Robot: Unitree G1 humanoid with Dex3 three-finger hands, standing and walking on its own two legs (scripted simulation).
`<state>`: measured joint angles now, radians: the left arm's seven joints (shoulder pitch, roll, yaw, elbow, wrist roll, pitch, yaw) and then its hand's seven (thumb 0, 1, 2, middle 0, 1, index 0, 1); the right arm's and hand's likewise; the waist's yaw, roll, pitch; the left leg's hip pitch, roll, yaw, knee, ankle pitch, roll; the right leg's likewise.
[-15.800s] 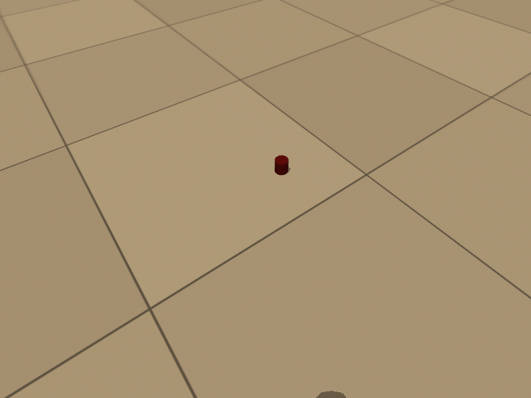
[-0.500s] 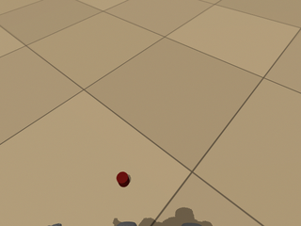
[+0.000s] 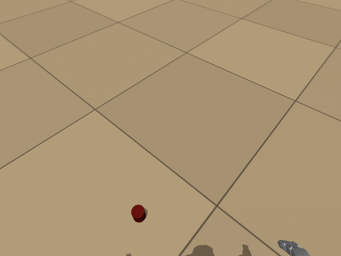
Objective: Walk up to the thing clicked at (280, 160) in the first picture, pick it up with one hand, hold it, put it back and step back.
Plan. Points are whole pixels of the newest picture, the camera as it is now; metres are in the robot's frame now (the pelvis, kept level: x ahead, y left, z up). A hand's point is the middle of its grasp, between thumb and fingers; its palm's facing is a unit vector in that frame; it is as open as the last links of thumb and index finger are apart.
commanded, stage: walk up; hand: left
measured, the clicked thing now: (138, 213) +0.45 +0.21 -0.74
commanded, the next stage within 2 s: stand in 0.82 s
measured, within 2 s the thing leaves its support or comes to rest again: neither
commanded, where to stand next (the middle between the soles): +0.06 -0.01 m, yaw -2 degrees
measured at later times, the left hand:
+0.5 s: hand out of the picture +0.07 +0.26 -0.15, palm faces -0.02 -0.94 -0.33, open 7.4 cm
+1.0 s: hand out of the picture +0.09 +0.26 -0.15, palm faces -0.02 -0.94 -0.34, open 7.4 cm
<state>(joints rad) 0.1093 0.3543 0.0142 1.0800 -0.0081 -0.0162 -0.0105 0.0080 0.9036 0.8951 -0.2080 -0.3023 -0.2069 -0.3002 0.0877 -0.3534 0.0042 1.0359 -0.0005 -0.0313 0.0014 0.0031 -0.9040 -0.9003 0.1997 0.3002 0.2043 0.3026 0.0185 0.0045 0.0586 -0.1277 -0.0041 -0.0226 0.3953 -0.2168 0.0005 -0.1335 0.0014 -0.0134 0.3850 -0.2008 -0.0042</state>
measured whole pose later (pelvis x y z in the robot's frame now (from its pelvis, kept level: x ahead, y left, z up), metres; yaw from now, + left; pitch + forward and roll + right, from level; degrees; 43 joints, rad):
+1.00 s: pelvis +0.01 +0.00 +0.00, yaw +0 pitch -2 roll +0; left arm 0.09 0.35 0.01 1.15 0.00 -0.01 0.00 0.01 0.90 0.90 -0.21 -0.30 -0.21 -0.30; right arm 0.10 -0.35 0.01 1.14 -0.01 -0.02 0.00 0.00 -0.90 -0.90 0.20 0.30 0.20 0.30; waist 0.00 0.00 0.05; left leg -0.09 -0.01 -0.01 0.31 -0.18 0.01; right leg -0.11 -0.01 0.00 0.31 -0.17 0.00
